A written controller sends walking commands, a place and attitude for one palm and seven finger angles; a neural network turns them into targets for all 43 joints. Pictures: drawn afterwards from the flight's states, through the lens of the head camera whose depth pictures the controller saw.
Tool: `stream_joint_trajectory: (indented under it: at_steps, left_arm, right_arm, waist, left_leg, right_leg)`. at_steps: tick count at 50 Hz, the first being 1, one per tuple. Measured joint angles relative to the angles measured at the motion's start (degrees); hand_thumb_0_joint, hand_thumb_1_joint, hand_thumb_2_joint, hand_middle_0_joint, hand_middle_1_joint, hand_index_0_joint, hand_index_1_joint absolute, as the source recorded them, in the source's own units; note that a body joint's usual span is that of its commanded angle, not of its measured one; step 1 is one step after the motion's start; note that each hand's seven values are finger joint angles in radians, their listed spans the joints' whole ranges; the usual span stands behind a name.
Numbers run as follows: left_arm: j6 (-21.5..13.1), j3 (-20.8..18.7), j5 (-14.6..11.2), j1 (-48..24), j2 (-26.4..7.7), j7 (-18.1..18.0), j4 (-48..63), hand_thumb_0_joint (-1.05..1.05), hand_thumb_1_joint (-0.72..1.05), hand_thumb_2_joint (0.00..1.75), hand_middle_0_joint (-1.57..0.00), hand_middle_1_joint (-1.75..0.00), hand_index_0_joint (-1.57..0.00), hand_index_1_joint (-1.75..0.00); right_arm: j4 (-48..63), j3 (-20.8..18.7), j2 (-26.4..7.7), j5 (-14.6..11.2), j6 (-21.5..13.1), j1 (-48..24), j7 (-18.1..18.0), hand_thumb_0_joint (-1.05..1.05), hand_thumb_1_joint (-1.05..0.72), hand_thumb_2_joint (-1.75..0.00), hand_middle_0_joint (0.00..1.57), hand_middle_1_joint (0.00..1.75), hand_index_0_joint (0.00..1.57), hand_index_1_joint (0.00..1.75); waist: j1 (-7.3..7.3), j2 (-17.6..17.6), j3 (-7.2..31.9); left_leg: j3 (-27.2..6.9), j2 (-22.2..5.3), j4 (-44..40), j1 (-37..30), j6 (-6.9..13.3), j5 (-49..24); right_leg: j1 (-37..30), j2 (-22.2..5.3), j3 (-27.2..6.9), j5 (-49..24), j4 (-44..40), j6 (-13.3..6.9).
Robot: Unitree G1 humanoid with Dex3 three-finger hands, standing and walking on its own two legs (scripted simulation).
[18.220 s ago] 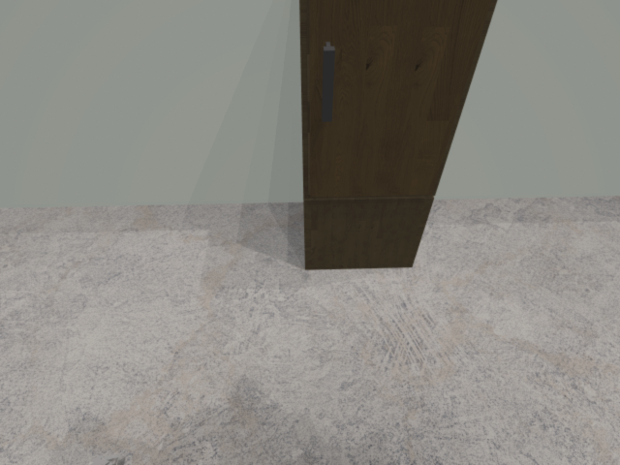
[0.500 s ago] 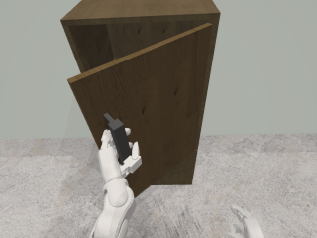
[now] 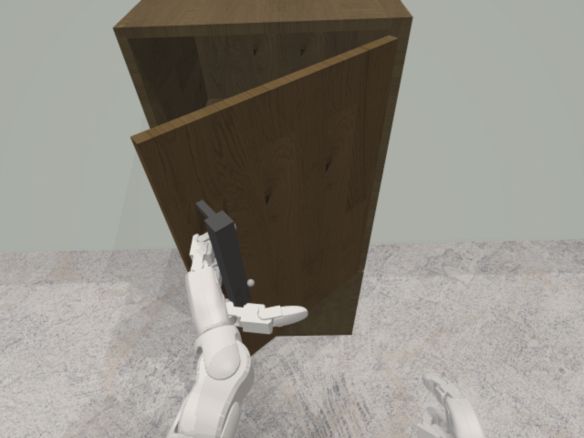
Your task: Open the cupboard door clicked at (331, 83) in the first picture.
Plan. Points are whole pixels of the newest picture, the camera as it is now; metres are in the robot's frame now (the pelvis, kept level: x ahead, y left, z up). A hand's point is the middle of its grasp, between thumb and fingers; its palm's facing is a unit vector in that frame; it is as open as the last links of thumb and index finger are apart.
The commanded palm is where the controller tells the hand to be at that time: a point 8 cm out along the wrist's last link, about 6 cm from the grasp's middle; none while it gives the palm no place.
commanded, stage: open thumb and fingers to let go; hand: left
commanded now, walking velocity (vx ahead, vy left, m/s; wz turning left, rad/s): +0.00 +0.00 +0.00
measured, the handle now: (222, 256) +0.34 +0.12 +0.09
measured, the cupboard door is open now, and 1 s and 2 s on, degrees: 40 42 42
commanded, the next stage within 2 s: slide the hand sideways off the handle in 0.12 s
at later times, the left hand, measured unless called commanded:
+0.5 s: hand (241, 307) +0.26 +0.08 +0.09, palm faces -0.07 -1.00 +0.03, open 16.1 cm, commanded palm +0.24 +0.13 +0.08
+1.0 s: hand (215, 337) +0.22 +0.11 +0.08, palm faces +0.00 -1.00 +0.01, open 16.2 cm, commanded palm +0.20 +0.17 +0.08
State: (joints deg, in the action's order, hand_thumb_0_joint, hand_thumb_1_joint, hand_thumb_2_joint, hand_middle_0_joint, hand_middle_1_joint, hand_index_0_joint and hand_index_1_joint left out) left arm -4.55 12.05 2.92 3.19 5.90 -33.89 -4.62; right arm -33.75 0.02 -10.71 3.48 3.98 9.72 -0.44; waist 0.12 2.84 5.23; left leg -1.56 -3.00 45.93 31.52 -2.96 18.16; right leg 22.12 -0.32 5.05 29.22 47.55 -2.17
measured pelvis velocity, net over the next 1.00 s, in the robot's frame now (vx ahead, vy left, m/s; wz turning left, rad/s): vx -0.01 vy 0.02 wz -0.02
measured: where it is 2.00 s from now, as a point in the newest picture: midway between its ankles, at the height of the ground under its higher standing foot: outside the picture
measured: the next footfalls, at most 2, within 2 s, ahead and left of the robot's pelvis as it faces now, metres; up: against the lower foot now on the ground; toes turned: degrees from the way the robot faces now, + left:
none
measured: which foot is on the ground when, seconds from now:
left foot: down 0.00-1.00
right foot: down 0.00-1.00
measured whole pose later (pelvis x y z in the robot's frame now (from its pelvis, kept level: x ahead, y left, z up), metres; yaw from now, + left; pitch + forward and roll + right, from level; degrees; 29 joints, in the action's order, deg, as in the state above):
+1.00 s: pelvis -0.01 +0.02 -0.01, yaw -1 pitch +4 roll -1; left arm -11.9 9.9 -4.2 19.7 -4.3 -6.2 10.1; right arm -26.8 1.8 -11.9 0.5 -1.3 13.0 -0.2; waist 0.2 2.9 4.0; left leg 0.1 -2.9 49.2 34.7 -1.3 18.8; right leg 25.6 -0.8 3.2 28.9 50.3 -0.5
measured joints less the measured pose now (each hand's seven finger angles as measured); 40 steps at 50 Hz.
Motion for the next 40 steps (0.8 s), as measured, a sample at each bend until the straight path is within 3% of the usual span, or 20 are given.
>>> stream_joint_trajectory:
  at_steps: [13, 15, 18, 21, 24, 30, 40]
  left_arm:
    - [1.51, 1.36, 0.88, -2.77, -0.15, 0.80, -1.35, -0.01, -0.50, 0.30, -0.40, -0.65, -0.39, -0.66]
    - [-0.52, 0.63, 0.85, -1.77, -2.11, 7.75, -0.81, -0.01, -0.50, 0.30, -0.37, -0.60, -0.34, -0.61]
    - [-4.06, 0.32, -2.42, -0.75, -7.21, 20.43, -0.28, -0.01, -0.50, 0.30, -0.31, -0.51, -0.25, -0.52]
    - [-5.76, 0.28, -6.91, -0.51, -9.16, 26.70, -0.55, -0.01, -0.50, 0.30, -0.25, -0.43, -0.19, -0.44]
    - [-5.90, -0.07, -8.16, -0.41, -8.18, 26.75, -0.68, -0.01, -0.50, 0.30, -0.20, -0.38, -0.18, -0.39]
    - [-5.47, -0.18, -6.30, 1.43, -6.73, 24.27, 1.09, -0.01, -0.50, 0.30, -0.19, -0.39, -0.21, -0.35]
    - [-6.56, -0.70, -5.74, 10.99, -8.41, 24.36, 9.71, -0.01, -0.50, 0.30, -0.18, -0.35, -0.19, -0.32]
  right_arm:
    - [-0.35, 0.67, 0.76, -0.25, 0.28, -1.29, 0.79, 0.01, -0.91, -0.90, 0.20, 0.29, 0.20, 0.29]
    - [0.69, 0.96, 0.73, -0.84, 0.45, -0.58, 0.98, 0.01, -0.91, -0.90, 0.20, 0.29, 0.20, 0.29]
    - [2.40, 1.29, 0.14, -2.02, -0.25, 0.98, 0.41, 0.01, -0.91, -0.90, 0.21, 0.29, 0.20, 0.29]
    - [2.94, 1.55, -0.67, -3.11, -1.79, 2.10, -0.27, 0.01, -0.91, -0.90, 0.21, 0.29, 0.20, 0.29]
    - [2.86, 1.63, -0.98, -3.40, -2.96, 2.86, -0.30, 0.01, -0.91, -0.90, 0.21, 0.29, 0.20, 0.29]
    - [3.71, 1.80, -0.77, -3.07, -3.50, 4.11, 0.81, 0.01, -0.91, -0.90, 0.20, 0.29, 0.20, 0.29]
    - [5.92, 1.71, -0.74, -2.81, -3.38, 4.62, 1.21, 0.01, -0.91, -0.90, 0.21, 0.29, 0.20, 0.29]
  waist:
    - [0.37, -0.26, -0.29]
    - [0.41, -0.79, -0.40]
    - [0.38, -0.51, -0.84]
    - [0.09, 0.30, -1.32]
    - [-0.17, 0.31, -1.55]
    - [-0.94, -0.47, -1.30]
    - [-0.94, -0.60, -1.29]
  left_leg:
    - [0.11, 0.35, 1.61, 1.44, 0.99, -0.01]
    - [0.30, 0.68, 1.43, 1.83, 1.22, -0.39]
    - [0.40, 0.78, 1.65, 2.23, 1.54, -0.65]
    - [0.63, 0.64, 1.92, 2.21, 1.81, -0.64]
    - [1.25, 0.61, 1.66, 2.05, 2.09, -0.85]
    - [2.51, 0.39, 1.28, 1.90, 2.42, -0.99]
    - [2.90, -0.09, 1.82, 1.78, 2.27, -0.16]
  right_leg:
    - [0.92, -0.37, -0.14, -0.65, 0.58, 0.98]
    - [1.56, -0.73, -0.28, -0.74, 0.95, 1.13]
    - [1.96, -0.85, -0.38, -1.01, 1.16, 1.34]
    - [1.84, -0.76, -0.65, -1.44, 0.93, 1.70]
    - [1.99, -0.83, -1.27, -1.86, 0.77, 2.04]
    - [2.60, -0.81, -2.55, -2.21, 0.88, 2.33]
    - [2.59, -0.41, -3.02, -1.70, 1.17, 2.20]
